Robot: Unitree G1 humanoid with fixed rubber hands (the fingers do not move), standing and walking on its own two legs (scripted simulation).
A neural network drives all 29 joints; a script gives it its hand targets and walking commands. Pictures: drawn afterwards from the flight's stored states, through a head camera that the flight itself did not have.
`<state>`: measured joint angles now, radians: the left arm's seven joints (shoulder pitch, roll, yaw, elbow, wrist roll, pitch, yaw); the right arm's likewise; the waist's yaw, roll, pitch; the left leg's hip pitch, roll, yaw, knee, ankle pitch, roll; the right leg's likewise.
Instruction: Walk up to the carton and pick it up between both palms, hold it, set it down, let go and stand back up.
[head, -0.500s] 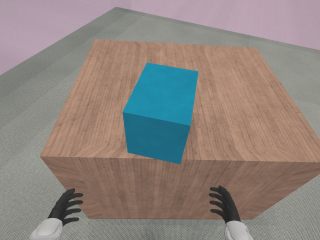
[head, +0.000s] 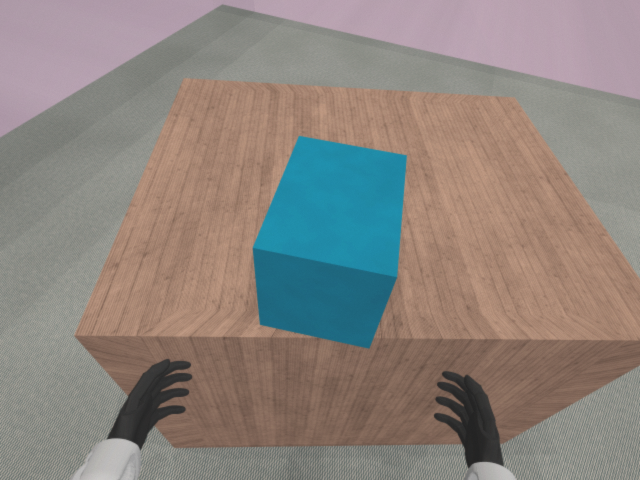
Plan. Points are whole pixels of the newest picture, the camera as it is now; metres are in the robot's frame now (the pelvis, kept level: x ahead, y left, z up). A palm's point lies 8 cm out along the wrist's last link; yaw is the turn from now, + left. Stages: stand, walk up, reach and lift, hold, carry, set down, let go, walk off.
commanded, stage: reach and lift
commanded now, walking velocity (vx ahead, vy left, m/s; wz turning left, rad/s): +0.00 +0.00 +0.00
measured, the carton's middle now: (333, 240) +0.45 +0.03 +0.01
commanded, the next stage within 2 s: none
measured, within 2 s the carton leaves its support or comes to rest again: neither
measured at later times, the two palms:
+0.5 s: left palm (147, 370) +0.21 +0.23 +0.02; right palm (468, 401) +0.22 -0.15 +0.01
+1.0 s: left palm (162, 288) +0.29 +0.23 +0.07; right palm (471, 328) +0.29 -0.15 +0.06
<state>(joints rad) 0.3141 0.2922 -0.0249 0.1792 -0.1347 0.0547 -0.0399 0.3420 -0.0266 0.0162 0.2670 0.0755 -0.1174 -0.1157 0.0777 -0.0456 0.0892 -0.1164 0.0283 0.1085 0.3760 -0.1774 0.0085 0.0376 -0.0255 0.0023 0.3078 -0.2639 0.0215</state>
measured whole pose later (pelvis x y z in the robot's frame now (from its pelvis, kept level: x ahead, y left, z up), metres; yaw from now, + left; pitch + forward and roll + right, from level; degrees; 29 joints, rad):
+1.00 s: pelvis -0.01 +0.00 +0.00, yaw +0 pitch -4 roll -1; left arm -0.18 0.31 0.08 0.17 -0.18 0.28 -0.09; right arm -0.11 -0.04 0.06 0.18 0.22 0.10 -0.32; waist 0.03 -0.04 0.09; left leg -0.16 0.04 0.10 0.40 -0.17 0.01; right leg 0.00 -0.01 0.00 0.33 -0.26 0.02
